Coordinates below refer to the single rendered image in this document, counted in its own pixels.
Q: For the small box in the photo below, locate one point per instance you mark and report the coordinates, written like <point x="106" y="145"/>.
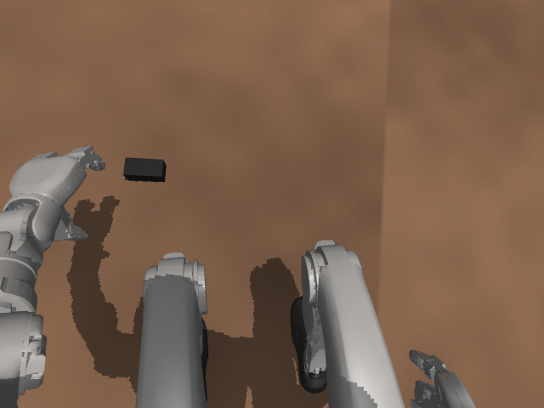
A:
<point x="140" y="169"/>

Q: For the right robot hand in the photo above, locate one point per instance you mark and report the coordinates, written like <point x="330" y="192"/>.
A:
<point x="448" y="392"/>

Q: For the left robot hand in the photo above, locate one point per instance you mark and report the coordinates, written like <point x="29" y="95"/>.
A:
<point x="57" y="178"/>

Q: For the right robot foot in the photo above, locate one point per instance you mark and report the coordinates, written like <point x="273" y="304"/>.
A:
<point x="313" y="383"/>

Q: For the left robot arm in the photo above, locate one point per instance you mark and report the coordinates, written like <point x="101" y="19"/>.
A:
<point x="27" y="229"/>

